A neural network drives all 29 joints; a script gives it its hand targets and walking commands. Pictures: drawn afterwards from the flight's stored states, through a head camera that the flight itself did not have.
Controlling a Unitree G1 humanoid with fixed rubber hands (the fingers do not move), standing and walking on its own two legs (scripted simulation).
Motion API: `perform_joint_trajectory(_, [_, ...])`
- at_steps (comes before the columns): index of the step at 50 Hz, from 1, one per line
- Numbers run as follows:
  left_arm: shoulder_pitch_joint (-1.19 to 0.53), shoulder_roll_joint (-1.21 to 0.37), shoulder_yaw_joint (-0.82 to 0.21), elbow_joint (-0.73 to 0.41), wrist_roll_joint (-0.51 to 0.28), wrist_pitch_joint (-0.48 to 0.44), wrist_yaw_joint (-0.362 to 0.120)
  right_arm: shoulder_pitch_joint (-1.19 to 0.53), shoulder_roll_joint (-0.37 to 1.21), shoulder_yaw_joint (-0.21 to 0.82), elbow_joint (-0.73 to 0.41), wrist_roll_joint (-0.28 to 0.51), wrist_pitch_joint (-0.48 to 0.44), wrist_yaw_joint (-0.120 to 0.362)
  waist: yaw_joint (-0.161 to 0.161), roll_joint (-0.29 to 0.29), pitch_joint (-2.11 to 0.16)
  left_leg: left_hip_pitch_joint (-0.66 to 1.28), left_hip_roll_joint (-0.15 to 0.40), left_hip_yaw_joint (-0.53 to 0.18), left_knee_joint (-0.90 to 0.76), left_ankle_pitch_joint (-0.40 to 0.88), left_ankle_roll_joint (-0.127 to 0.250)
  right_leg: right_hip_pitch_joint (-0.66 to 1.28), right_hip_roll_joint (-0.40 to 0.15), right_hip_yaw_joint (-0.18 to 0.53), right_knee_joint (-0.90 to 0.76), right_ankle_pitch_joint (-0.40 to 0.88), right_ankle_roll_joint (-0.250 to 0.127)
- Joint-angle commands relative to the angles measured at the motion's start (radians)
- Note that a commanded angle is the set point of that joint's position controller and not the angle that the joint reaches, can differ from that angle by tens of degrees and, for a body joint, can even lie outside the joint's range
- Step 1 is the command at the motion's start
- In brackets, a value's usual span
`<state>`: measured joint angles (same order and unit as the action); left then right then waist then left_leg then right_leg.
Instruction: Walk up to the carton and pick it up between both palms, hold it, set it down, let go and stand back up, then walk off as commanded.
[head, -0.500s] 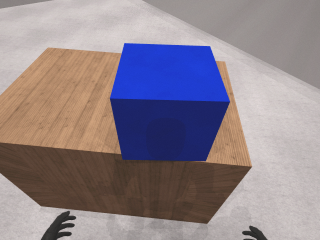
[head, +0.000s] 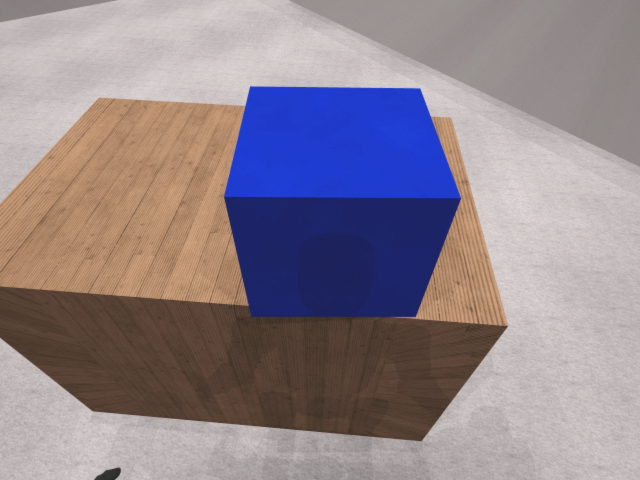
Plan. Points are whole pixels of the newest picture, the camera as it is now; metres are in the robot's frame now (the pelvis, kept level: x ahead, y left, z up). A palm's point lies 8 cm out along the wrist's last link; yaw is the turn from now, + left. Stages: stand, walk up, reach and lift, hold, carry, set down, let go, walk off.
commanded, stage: stand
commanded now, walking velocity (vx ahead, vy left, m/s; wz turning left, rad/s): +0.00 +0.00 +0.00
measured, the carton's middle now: (334, 204) +0.51 -0.01 +0.04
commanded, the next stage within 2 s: walk off in 0.18 s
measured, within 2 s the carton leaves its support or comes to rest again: neither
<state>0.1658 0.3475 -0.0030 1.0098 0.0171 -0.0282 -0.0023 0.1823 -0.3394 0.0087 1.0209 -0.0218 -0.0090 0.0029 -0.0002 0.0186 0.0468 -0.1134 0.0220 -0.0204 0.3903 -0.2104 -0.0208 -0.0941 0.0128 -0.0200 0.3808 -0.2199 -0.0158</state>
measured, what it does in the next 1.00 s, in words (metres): walks backwards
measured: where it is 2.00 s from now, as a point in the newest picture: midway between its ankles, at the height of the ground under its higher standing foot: outside the picture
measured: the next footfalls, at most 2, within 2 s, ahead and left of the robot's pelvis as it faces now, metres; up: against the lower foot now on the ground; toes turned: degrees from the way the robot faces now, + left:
left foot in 1.02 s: -0.24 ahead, +0.13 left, +0.00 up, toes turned -8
right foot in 1.36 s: -0.24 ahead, -0.11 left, +0.00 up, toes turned +2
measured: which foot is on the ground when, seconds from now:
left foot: down 0.00-0.64, up 0.66-1.00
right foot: down 0.00-1.00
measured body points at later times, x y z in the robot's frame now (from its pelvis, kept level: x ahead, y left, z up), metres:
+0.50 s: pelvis -0.03 +0.01 -0.01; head +0.01 +0.01 +0.44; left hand +0.05 +0.32 -0.14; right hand +0.05 -0.31 -0.13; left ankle +0.01 +0.13 -0.74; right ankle +0.00 -0.11 -0.74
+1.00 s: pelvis -0.16 +0.01 -0.05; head -0.07 +0.01 +0.39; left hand -0.03 +0.32 -0.15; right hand -0.03 -0.30 -0.16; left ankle -0.22 +0.13 -0.74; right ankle -0.05 -0.11 -0.74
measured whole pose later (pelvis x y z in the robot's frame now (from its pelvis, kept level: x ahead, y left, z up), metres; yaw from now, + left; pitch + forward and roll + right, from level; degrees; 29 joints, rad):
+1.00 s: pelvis -0.16 +0.01 -0.05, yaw +2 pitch -2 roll +1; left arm 0.09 0.37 0.04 0.71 0.01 0.03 0.04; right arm 0.15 -0.39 -0.07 0.76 -0.02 0.07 0.00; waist 0.02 0.00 0.25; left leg -0.28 -0.08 -0.11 0.86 -0.56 0.01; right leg -0.53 -0.03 -0.01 0.80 -0.25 -0.02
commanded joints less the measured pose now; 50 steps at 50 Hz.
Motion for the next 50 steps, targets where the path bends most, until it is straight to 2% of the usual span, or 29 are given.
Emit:
perform_joint_trajectory(1, [-0.051, 0.200, 0.047, -0.051, -0.005, -0.018, 0.015, -0.052, -0.217, -0.053, -0.054, 0.010, -0.020, -0.020, 0.013, -0.004, -0.019, -0.040, 0.083, -0.071, -0.074, 0.143, 0.062, 0.008, -0.132, 0.132, -0.120, 0.173, -0.021])
perform_joint_trajectory(2, [-0.070, 0.192, 0.040, -0.053, 0.006, -0.020, 0.016, -0.050, -0.185, -0.043, -0.057, 0.006, -0.023, -0.015, -0.002, -0.065, -0.005, -0.026, 0.093, -0.086, -0.086, 0.141, 0.063, -0.016, -0.126, 0.128, -0.100, 0.204, -0.025])
perform_joint_trajectory(3, [-0.042, 0.213, 0.042, -0.037, -0.001, -0.017, 0.010, -0.054, -0.217, -0.049, -0.058, 0.009, -0.026, -0.015, 0.009, 0.003, -0.013, -0.020, 0.100, -0.096, -0.083, 0.159, 0.071, -0.019, -0.131, 0.138, -0.102, 0.162, -0.025])
perform_joint_trajectory(6, [-0.048, 0.201, 0.045, -0.018, -0.005, -0.016, 0.011, -0.038, -0.215, -0.052, -0.055, 0.002, -0.030, -0.012, -0.006, 0.008, 0.024, -0.041, 0.102, -0.097, -0.123, 0.061, 0.054, -0.060, -0.126, 0.127, -0.109, 0.055, -0.018])
perform_joint_trajectory(9, [-0.050, 0.215, 0.048, -0.027, -0.004, -0.013, 0.013, -0.080, -0.205, -0.051, -0.039, 0.000, -0.026, -0.009, 0.020, 0.022, 0.037, -0.099, 0.107, -0.121, -0.132, 0.003, 0.075, -0.022, -0.119, 0.120, -0.111, 0.048, -0.015])
perform_joint_trajectory(10, [-0.048, 0.218, 0.061, -0.022, 0.000, -0.011, 0.007, -0.057, -0.217, -0.054, -0.037, 0.000, -0.025, -0.012, 0.017, -0.040, 0.029, -0.100, 0.099, -0.115, -0.146, -0.004, 0.061, -0.021, -0.110, 0.119, -0.107, 0.019, -0.010])
perform_joint_trajectory(12, [-0.037, 0.208, 0.059, -0.010, 0.009, -0.010, 0.007, -0.067, -0.225, -0.062, -0.027, 0.007, -0.026, -0.015, -0.008, -0.001, 0.019, -0.052, 0.091, -0.094, -0.128, -0.015, 0.051, -0.073, -0.113, 0.142, -0.121, 0.007, -0.012])
perform_joint_trajectory(13, [-0.015, 0.189, 0.056, -0.013, -0.001, -0.013, 0.001, -0.074, -0.254, -0.072, -0.022, 0.000, -0.026, -0.014, 0.010, 0.017, 0.022, -0.048, 0.100, -0.088, -0.125, -0.031, 0.055, -0.067, -0.114, 0.134, -0.120, 0.055, -0.009])
perform_joint_trajectory(14, [-0.031, 0.199, 0.040, -0.019, -0.007, -0.022, 0.004, -0.049, -0.225, -0.066, -0.015, 0.002, -0.026, -0.008, 0.011, -0.055, -0.024, -0.040, 0.116, -0.117, -0.130, 0.033, 0.064, -0.028, -0.125, 0.137, -0.089, 0.030, -0.015])
perform_joint_trajectory(18, [-0.033, 0.207, 0.045, -0.019, -0.007, -0.023, 0.002, -0.076, -0.222, -0.056, -0.003, -0.001, -0.028, -0.010, 0.010, 0.002, -0.037, -0.027, 0.112, -0.105, -0.108, 0.081, 0.072, -0.023, -0.128, 0.142, -0.126, 0.068, -0.020])
perform_joint_trajectory(19, [-0.036, 0.250, 0.083, -0.060, -0.016, 0.012, 0.013, -0.060, -0.275, -0.106, -0.035, 0.013, 0.004, -0.003, -0.011, -0.011, 0.038, -0.074, 0.099, -0.054, 0.032, 0.330, 0.078, -0.163, -0.129, 0.171, 0.009, 0.359, -0.073])
perform_joint_trajectory(21, [0.012, 0.219, 0.095, -0.088, -0.021, 0.027, 0.020, -0.012, -0.271, -0.111, -0.077, 0.020, 0.018, -0.011, -0.014, 0.003, -0.022, -0.099, 0.118, -0.104, 0.057, 0.442, 0.131, -0.116, -0.079, 0.141, 0.145, 0.431, -0.083])
perform_joint_trajectory(22, [0.026, 0.214, 0.096, -0.105, -0.012, 0.029, 0.023, -0.018, -0.281, -0.114, -0.089, 0.018, 0.026, -0.012, -0.011, 0.043, -0.070, -0.121, 0.138, -0.108, 0.051, 0.467, 0.143, -0.066, -0.060, 0.119, 0.204, 0.400, -0.072])
perform_joint_trajectory(24, [0.049, 0.215, 0.105, -0.132, -0.012, 0.050, 0.017, -0.027, -0.292, -0.119, -0.158, 0.009, 0.038, -0.015, 0.011, 0.012, -0.107, -0.161, 0.198, -0.180, 0.061, 0.373, 0.198, -0.080, -0.017, 0.097, 0.320, 0.183, -0.072])
perform_joint_trajectory(26, [0.099, 0.201, 0.110, -0.130, -0.007, 0.062, 0.019, -0.075, -0.314, -0.131, -0.187, 0.008, 0.049, -0.015, 0.028, 0.142, -0.109, -0.257, 0.303, -0.235, 0.018, 0.379, 0.250, -0.072, 0.031, 0.074, 0.467, -0.142, -0.069])
perform_joint_trajectory(29, [0.135, 0.206, 0.118, -0.138, -0.009, 0.070, 0.012, -0.119, -0.321, -0.141, -0.263, -0.006, 0.051, -0.020, 0.057, 0.189, -0.119, -0.298, 0.323, -0.206, 0.080, 0.379, 0.261, -0.101, 0.012, 0.089, 0.501, -0.199, -0.062])
perform_joint_trajectory(30, [0.178, 0.218, 0.123, -0.135, -0.007, 0.065, 0.010, -0.161, -0.300, -0.133, -0.300, -0.002, 0.054, -0.021, 0.080, 0.190, -0.103, -0.304, 0.240, -0.140, 0.171, 0.355, 0.208, -0.098, -0.035, 0.133, 0.373, -0.077, -0.074])
perform_joint_trajectory(31, [0.150, 0.244, 0.120, -0.165, 0.001, 0.054, 0.013, -0.108, -0.252, -0.118, -0.286, 0.000, 0.062, -0.022, 0.072, -0.024, -0.126, -0.252, 0.077, -0.040, 0.374, 0.217, 0.129, -0.135, -0.148, 0.298, 0.119, 0.117, -0.095])
perform_joint_trajectory(32, [0.099, 0.293, 0.127, -0.191, 0.026, 0.039, 0.022, -0.071, -0.207, -0.123, -0.268, 0.011, 0.075, -0.024, 0.038, -0.269, -0.117, -0.381, -0.144, -0.041, 0.587, -0.370, 0.051, -0.081, -0.302, 0.592, -0.017, 0.446, -0.135])
perform_joint_trajectory(33, [0.064, 0.355, 0.144, -0.223, 0.033, 0.046, 0.013, -0.041, -0.225, -0.126, -0.292, 0.008, 0.076, -0.042, 0.060, -0.237, -0.115, -0.318, -0.182, -0.114, 0.792, -0.528, 0.038, -0.190, -0.378, 0.661, -0.028, 0.496, -0.259])
perform_joint_trajectory(34, [0.032, 0.343, 0.133, -0.229, 0.030, 0.041, 0.028, -0.059, -0.232, -0.134, -0.265, 0.006, 0.078, -0.051, 0.047, -0.167, -0.057, -0.306, -0.194, -0.181, 0.879, -0.536, 0.026, -0.260, -0.363, 0.614, -0.006, 0.513, -0.279])
perform_joint_trajectory(36, [-0.047, 0.269, 0.120, -0.279, 0.025, 0.045, 0.042, -0.014, -0.244, -0.141, -0.251, 0.021, 0.079, -0.045, 0.026, -0.208, -0.064, -0.400, -0.187, -0.202, 0.935, -0.396, 0.021, -0.135, -0.254, 0.427, 0.078, 0.443, -0.226])
perform_joint_trajectory(38, [-0.076, 0.262, 0.124, -0.317, 0.020, 0.047, 0.042, 0.043, -0.248, -0.140, -0.271, 0.025, 0.074, -0.044, 0.020, -0.213, -0.119, -0.392, -0.176, -0.178, 0.942, -0.374, -0.011, -0.071, -0.260, 0.385, 0.145, 0.472, -0.252])
perform_joint_trajectory(39, [-0.054, 0.236, 0.124, -0.317, 0.002, 0.049, 0.048, 0.001, -0.251, -0.136, -0.276, 0.018, 0.075, -0.038, 0.046, -0.117, -0.099, -0.396, -0.187, -0.179, 0.986, -0.346, -0.009, -0.068, -0.264, 0.383, 0.150, 0.501, -0.254])
perform_joint_trajectory(40, [-0.004, 0.256, 0.129, -0.323, 0.008, 0.042, 0.047, 0.007, -0.248, -0.129, -0.301, 0.018, 0.074, -0.037, 0.057, -0.184, -0.111, -0.423, -0.173, -0.171, 0.936, -0.375, -0.022, -0.005, -0.265, 0.412, 0.156, 0.458, -0.243])
perform_joint_trajectory(45, [0.064, 0.277, 0.126, -0.338, -0.001, 0.050, 0.058, 0.015, -0.238, -0.139, -0.317, 0.008, 0.070, -0.027, 0.088, -0.176, -0.123, -0.364, -0.104, -0.136, 0.648, -0.413, -0.012, 0.045, -0.315, 0.454, 0.173, 0.579, -0.264])
perform_joint_trajectory(47, [0.084, 0.289, 0.133, -0.322, -0.005, 0.055, 0.057, 0.072, -0.224, -0.145, -0.318, 0.002, 0.065, -0.021, 0.062, -0.209, -0.172, -0.258, -0.097, -0.118, 0.491, -0.389, 0.022, -0.035, -0.318, 0.462, 0.158, 0.505, -0.249])
perform_joint_trajectory(49, [0.022, 0.282, 0.126, -0.338, -0.011, 0.062, 0.049, 0.184, -0.218, -0.144, -0.279, -0.003, 0.056, -0.014, -0.022, -0.133, -0.239, -0.083, -0.093, -0.028, 0.224, -0.241, 0.073, -0.102, -0.233, 0.331, 0.242, 0.496, -0.157])
perform_joint_trajectory(50, [0.024, 0.259, 0.115, -0.336, -0.012, 0.073, 0.044, 0.242, -0.216, -0.146, -0.277, 0.000, 0.051, -0.016, -0.043, -0.097, -0.213, -0.015, -0.075, -0.059, 0.059, -0.119, 0.085, -0.206, -0.163, 0.244, 0.338, 0.314, -0.107])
